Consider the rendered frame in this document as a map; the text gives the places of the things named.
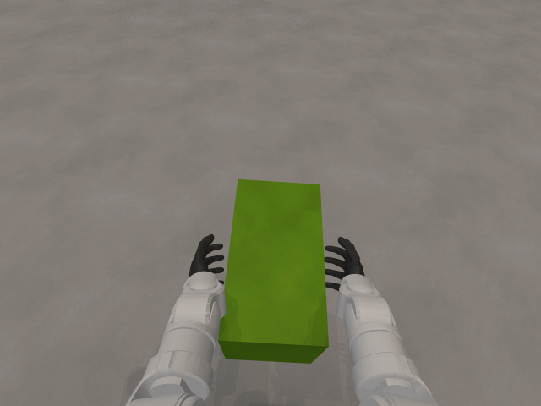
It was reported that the robot right forearm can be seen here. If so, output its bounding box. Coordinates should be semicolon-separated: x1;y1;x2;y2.
336;274;439;406

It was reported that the robot left hand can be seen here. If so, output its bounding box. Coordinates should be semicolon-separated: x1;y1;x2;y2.
189;234;224;284

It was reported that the robot left forearm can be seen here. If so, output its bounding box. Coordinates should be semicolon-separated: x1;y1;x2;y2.
125;272;226;406

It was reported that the carton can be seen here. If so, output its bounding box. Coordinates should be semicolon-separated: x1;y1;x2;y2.
218;179;329;364

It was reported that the robot right hand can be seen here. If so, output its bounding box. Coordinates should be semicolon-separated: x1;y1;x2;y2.
324;237;364;291

